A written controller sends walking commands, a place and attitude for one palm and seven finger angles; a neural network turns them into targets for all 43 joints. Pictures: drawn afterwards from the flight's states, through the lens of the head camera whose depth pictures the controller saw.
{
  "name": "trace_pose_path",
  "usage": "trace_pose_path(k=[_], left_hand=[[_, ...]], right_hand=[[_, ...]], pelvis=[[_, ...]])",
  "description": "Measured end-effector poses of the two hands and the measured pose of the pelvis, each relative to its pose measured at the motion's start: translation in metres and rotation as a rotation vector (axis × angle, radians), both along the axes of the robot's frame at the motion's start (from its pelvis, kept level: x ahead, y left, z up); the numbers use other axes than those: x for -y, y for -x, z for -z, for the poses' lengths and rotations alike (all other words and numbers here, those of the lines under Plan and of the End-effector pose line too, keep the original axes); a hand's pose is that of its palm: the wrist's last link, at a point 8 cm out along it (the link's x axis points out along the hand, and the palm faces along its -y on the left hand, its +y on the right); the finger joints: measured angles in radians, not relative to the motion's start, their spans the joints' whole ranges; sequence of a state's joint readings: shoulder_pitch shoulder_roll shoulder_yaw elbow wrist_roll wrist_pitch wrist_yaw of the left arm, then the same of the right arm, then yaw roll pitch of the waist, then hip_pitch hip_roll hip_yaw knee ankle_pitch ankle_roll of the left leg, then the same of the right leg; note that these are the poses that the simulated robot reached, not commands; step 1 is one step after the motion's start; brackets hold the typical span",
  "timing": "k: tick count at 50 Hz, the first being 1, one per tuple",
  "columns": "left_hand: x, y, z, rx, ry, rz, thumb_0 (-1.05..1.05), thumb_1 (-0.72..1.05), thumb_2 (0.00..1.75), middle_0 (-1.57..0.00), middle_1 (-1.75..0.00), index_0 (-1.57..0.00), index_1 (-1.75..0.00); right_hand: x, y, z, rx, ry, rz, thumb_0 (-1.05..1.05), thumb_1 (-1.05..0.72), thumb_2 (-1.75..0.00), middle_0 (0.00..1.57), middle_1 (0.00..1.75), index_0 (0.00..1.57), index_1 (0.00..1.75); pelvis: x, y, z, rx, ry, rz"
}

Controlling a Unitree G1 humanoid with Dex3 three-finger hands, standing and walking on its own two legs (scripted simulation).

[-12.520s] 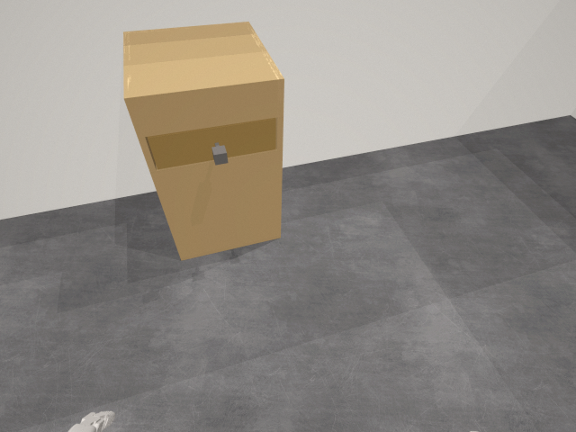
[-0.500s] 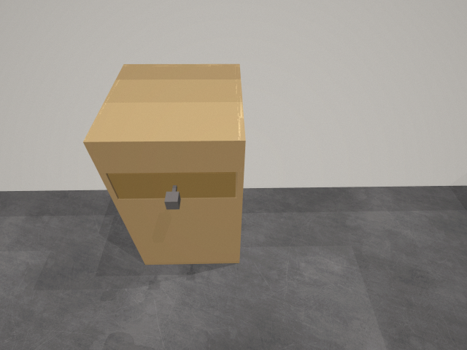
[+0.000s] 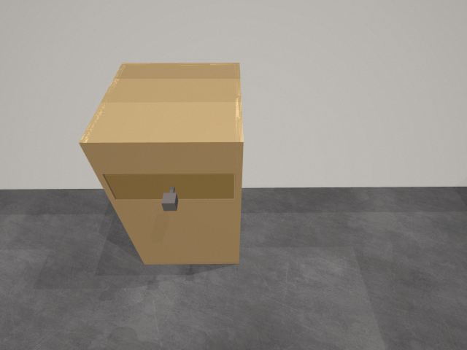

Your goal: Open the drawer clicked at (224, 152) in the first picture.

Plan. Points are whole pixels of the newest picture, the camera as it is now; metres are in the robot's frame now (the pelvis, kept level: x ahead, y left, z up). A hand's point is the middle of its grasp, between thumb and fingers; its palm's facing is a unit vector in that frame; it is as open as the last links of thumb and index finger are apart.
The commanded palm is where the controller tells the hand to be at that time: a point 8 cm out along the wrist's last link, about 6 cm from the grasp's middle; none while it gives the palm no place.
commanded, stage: come to a stop and stand still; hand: left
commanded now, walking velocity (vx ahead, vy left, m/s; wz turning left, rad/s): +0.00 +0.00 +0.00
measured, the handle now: (170, 196) +0.57 +0.23 -0.22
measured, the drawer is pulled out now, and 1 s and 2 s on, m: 0.00 0.00 0.00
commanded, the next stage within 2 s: look again from close up in 0.32 s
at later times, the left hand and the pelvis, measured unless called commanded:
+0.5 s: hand out of the picture +0.00 +0.14 -0.17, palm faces +0.03 -0.98 -0.19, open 7.4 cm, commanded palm none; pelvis +0.01 -0.01 +0.00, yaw +0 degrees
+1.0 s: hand out of the picture +0.01 +0.20 -0.18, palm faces -0.01 -0.98 -0.19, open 7.4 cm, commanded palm none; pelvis +0.01 +0.03 -0.01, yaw -1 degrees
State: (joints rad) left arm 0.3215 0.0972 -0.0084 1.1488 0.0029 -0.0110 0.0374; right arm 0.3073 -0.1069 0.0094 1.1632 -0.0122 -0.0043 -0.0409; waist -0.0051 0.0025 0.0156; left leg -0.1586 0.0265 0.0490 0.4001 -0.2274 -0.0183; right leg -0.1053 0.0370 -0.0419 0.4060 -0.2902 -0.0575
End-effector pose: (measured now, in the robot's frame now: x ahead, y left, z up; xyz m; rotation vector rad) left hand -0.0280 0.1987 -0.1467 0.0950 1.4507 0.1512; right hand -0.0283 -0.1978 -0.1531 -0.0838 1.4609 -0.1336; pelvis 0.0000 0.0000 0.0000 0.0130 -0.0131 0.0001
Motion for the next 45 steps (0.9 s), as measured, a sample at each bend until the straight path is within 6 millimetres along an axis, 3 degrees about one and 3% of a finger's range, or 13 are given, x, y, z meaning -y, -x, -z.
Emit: trace_pose_path(k=[21,25,35,45], left_hand=[[0.008,-0.018,-0.002,0.001,-0.023,-0.008,0.0,0.91,0.9,-0.2,-0.3,-0.2,-0.3],[0.007,-0.019,-0.003,0.03,-0.038,0.022,0.0,0.91,0.9,-0.2,-0.3,-0.2,-0.3],[-0.021,-0.036,0.013,0.093,-0.022,0.05,0.0,0.91,0.9,-0.2,-0.3,-0.2,-0.3],[-0.048,-0.042,0.006,0.11,-0.036,0.072,0.0,0.91,0.9,-0.2,-0.3,-0.2,-0.3]], right_hand=[[0.022,-0.029,0.003,0.011,0.017,-0.02,0.0,-0.91,-0.9,0.2,0.3,0.2,0.3],[0.03,-0.034,0.002,0.03,0.033,-0.014,0.01,-0.92,-0.9,0.2,0.3,0.2,0.3],[0.02,-0.054,-0.003,0.162,0.085,-0.019,0.01,-0.93,-0.9,0.2,0.3,0.2,0.3],[0.0,-0.036,-0.006,0.122,0.071,-0.037,0.01,-0.93,-0.9,0.2,0.3,0.2,0.3]], pelvis=[[0.014,-0.019,0.002,-0.002,-0.005,-0.004],[0.011,-0.014,0.003,-0.022,0.013,0.009],[-0.008,-0.013,0.011,0.001,0.021,0.018],[-0.025,-0.008,0.007,-0.004,0.016,0.022]])
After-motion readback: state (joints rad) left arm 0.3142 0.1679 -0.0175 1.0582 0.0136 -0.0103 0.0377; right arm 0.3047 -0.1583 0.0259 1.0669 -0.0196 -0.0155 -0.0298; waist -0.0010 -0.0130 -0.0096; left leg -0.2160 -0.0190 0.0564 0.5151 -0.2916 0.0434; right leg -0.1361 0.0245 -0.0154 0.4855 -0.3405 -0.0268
